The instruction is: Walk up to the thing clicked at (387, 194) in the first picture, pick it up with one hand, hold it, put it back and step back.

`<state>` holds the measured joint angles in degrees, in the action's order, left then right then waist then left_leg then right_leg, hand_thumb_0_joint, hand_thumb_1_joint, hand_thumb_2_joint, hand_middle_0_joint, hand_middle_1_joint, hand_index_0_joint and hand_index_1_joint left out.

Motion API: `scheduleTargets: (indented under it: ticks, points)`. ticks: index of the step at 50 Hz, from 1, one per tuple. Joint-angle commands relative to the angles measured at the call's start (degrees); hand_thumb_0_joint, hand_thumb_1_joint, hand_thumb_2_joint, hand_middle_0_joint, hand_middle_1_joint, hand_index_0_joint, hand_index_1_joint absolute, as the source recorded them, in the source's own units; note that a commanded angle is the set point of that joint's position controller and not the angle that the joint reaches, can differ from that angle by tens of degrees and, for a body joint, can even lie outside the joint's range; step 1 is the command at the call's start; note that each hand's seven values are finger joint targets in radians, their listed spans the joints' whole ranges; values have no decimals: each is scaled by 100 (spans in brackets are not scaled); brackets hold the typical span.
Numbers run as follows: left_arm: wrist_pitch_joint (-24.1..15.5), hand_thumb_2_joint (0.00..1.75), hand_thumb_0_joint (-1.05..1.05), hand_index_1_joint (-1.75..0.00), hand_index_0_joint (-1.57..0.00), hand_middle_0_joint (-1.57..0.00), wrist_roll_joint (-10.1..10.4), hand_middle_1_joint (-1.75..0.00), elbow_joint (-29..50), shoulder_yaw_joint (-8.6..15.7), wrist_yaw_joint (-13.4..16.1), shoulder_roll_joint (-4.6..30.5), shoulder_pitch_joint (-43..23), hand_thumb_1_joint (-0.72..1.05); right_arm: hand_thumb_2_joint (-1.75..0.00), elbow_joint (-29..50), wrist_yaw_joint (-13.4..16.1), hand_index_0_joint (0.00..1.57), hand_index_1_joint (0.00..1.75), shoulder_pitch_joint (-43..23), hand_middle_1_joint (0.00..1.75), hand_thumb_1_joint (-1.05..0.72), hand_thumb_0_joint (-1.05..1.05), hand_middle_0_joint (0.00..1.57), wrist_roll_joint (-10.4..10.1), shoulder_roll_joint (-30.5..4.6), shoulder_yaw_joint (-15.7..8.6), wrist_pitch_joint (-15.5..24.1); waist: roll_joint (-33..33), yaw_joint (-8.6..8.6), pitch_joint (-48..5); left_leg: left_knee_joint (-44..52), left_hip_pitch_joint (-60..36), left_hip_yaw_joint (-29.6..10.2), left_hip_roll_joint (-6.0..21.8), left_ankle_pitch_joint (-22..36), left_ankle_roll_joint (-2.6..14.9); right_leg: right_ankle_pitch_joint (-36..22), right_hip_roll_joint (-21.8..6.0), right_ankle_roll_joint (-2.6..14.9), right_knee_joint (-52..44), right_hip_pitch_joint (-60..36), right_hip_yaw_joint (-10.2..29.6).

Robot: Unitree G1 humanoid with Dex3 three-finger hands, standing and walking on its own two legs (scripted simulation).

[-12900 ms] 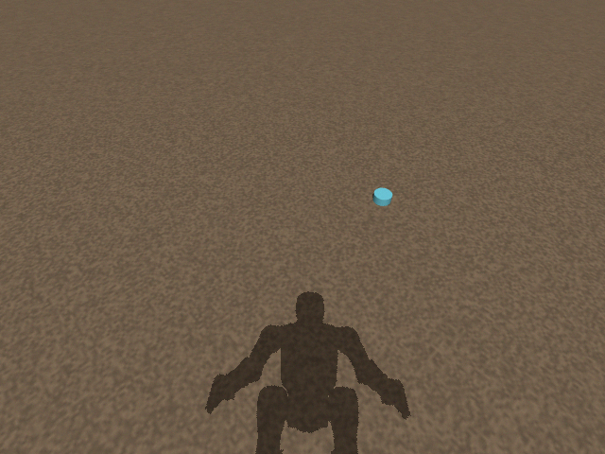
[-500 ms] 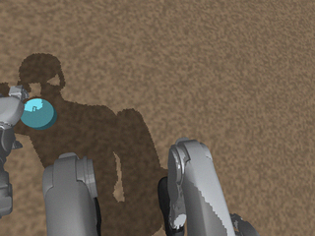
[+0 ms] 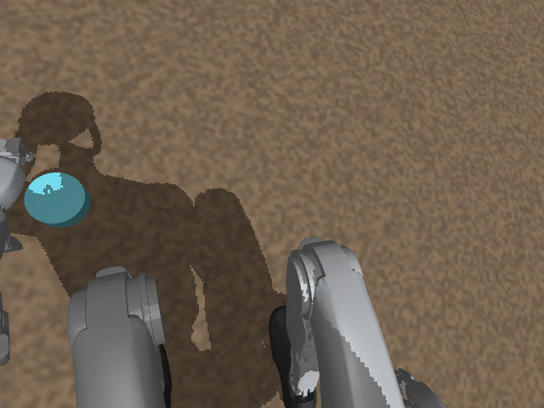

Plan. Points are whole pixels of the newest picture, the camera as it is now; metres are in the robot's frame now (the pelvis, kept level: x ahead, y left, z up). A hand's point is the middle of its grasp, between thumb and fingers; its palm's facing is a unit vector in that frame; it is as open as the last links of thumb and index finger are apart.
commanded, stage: rise first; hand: left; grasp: from above
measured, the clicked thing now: (59, 200) +0.46 +0.30 -0.29
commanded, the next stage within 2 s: approach in 0.64 s
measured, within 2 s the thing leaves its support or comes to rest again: neither
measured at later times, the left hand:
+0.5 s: hand out of the picture +0.41 +0.33 -0.17, palm faces -0.46 -0.09 -0.88, open 14.2 cm
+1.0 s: hand (24, 201) +0.43 +0.31 -0.17, palm faces -0.48 -0.07 -0.88, open 14.1 cm
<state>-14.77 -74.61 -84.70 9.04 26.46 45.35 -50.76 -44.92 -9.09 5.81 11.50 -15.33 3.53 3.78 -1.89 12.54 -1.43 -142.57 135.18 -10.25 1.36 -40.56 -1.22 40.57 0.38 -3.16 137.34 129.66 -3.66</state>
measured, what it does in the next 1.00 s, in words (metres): stands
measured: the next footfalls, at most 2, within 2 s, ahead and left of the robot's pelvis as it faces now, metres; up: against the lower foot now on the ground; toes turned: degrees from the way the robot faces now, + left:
none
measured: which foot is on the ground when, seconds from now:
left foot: down 0.00-1.00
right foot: down 0.00-1.00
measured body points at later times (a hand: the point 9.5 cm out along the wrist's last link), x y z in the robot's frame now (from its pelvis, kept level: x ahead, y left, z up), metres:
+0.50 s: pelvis -0.01 +0.00 +0.00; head +0.22 +0.09 +0.38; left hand +0.43 +0.34 -0.12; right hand +0.07 -0.27 -0.10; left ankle +0.07 +0.13 -0.28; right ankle +0.10 -0.13 -0.28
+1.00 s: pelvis -0.01 +0.00 +0.00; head +0.22 +0.08 +0.38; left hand +0.45 +0.31 -0.12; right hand +0.06 -0.27 -0.10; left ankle +0.07 +0.13 -0.28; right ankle +0.10 -0.13 -0.28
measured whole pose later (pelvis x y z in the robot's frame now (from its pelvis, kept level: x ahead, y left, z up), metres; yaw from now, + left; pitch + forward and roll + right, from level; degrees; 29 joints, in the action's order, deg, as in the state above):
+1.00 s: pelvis -0.01 +0.00 +0.00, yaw +0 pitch +32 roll -8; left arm -14.1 -73.4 -89.2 2.6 25.5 43.6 -55.5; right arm -44.9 -8.6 7.0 10.7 -15.3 4.9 5.1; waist -2.0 13.9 -2.1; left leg -141.2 135.0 -9.8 1.2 -38.9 -1.2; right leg 39.1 0.3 -3.0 136.3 129.6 -3.4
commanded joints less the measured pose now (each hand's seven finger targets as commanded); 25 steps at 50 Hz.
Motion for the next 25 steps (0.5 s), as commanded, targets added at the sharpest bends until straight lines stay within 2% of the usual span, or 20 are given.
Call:
scheduleTargets:
  ticks: [1,3,4,5,6,8,10,11,13,14,17,19,20,21,22,23,25]
  points:
    - [15,104,0,-104,-5,-6,185,-103,671,31,125,1383,-1515,-58,-90,74,50,20,30,1140,30,-90,0,20,-7,-1495,-427,8,1658,22,-3697,1462,-2937,732,-116,1147,264,-1426,204,462,-1379,-1697,-595]
    - [-11,105,0,-103,-5,-7,199,-102,838,140,92,1545,-1462,-59,-90,100,63,20,30,1127,30,-90,0,20,-28,-1490,-423,-16,1744,-108,-3921,1486,-2939,752,-130,1225,265,-1489,208,457,-1440,-1906,-558]
    - [-6,104,0,-103,-6,-7,234,-102,830,124,71,1489,-1499,-58,-90,115,59,20,30,1161,30,-90,0,20,-23,-1501,-425,-18,1686,-40,-3856,1512,-2942,730,-132,1202,263,-1445,196,459,-1402,-1850,-600]
    - [-19,104,0,-104,-6,-7,233,-103,856,54,40,1376,-1439,-58,-90,120,67,20,30,1122,30,-90,0,20,-53,-1484,-453,-27,1722,-96,-3868,1549,-2998,735,-130,1168,250,-1402,199,474,-1412,-1789,-596]
    - [-10,104,0,-104,-6,-7,216,-103,664,0,17,1366,-1414,-58,-90,112,55,20,30,1118,30,-91,0,20,-52,-1467,-424,-24,1661,-35,-3648,1522,-2880,736,-124,1095,261,-1349,203,475,-1406,-1737,-596]
    - [-48,105,0,-105,-5,-7,176,-103,819,57,3,1490,-1532,-60,-90,117,78,20,30,1153,30,-90,0,20,-59,-1489,-406,-46,1642,-39,-3809,1512,-2888,733,-133,1156,268,-1429,215,459,-1462,-1908,-580]
    - [-53,104,0,-104,-6,-7,186,-103,879,72,5,1438,-1504,-58,-90,122,81,20,30,1184,30,-90,0,20,-48,-1482,-412,-48,1626,-54,-3894,1482,-2959,750,-125,1289,270,-1559,205,438,-1465,-2002,-567]
    - [-46,105,0,-104,-6,-7,211,-102,811,62,7,1391,-1470,-59,-90,101,72,20,30,1149,30,-90,0,20,-78,-1475,-412,-55,1646,-90,-3856,1539,-3006,735,-133,1242,256,-1488,207,467,-1444,-1874,-573]
    - [-87,104,0,-104,-6,-7,192,-102,826,151,32,1547,-1569,-58,-90,144,88,20,30,1122,30,-90,0,20,-85,-1505,-414,-58,1736,-73,-3731,1624,-2967,708,-137,1065,243,-1285,200,490,-1430,-1735,-623]
    - [-98,104,0,-104,-6,-7,155,-103,758,105,37,1566,-1587,-59,-90,155,102,20,30,1076,30,-90,0,20,-86,-1495,-393,-65,1730,-80,-3682,1639,-2908,700,-140,954,247,-1171,210,505,-1430,-1664,-627]
    - [-107,104,0,-104,-6,-7,79,-102,732,51,47,1466,-1722,-58,-90,140,104,20,30,1119,30,-90,0,20,-51,-1497,-370,-56,1807,42,-3609,1598,-3005,711,-138,1058,236,-1284,196,482,-1432,-1670,-625]
    - [-95,105,0,-103,-6,-8,73,-101,661,33,69,1443,-1601,-59,-90,117,107,20,30,1088,30,-90,0,20,-84,-1491,-374,-51,1837,-39,-3668,1626,-3096,718,-140,1103,224,-1318,195,497,-1413,-1636,-617]
    - [-125,105,0,-103,-6,-7,109,-101,919,109,88,1540,-1731,-58,-90,137,113,20,30,1084,30,-90,0,20,-85,-1496,-381,-54,1958,-83,-3852,1665,-3167,719,-144,1103,214,-1307,201,502,-1415,-1677,-623]
    - [-114,105,0,-103,-6,-7,104,-101,786,80,91,1484,-1615,-59,-90,143,117,20,30,1099,30,-90,0,20,-82,-1510,-385,-49,1975,-61,-3778,1683,-3153,718,-156,1087,213,-1276,184,503,-1399,-1626,-635]
    - [-105,104,0,-103,-6,-7,109,-101,551,-57,73,1279,-1530,-58,-90,135,113,20,30,1055,30,-90,0,20,-81,-1483,-393,-40,1863,2,-3625,1702,-3094,693,-147,977,208,-1171,196,519,-1381,-1501,-656]
    - [-102,104,0,-103,-6,-7,87,-102,398,-160,64,1245,-1680,-58,-90,101,109,20,30,1050,30,-90,0,20,-63,-1490,-371,-25,1711,128,-3384,1660,-2951,699,-138,826,231,-1077,203,501,-1436,-1414,-658]
    - [-120,104,0,-103,-6,-7,63,-102,639,-60,67,1426,-1773,-58,-90,114,111,20,30,1100,30,-90,0,20,-69,-1512,-368,-7,1857,53,-3524,1664,-3007,712,-155,911,225,-1145,189,498,-1463,-1534,-631]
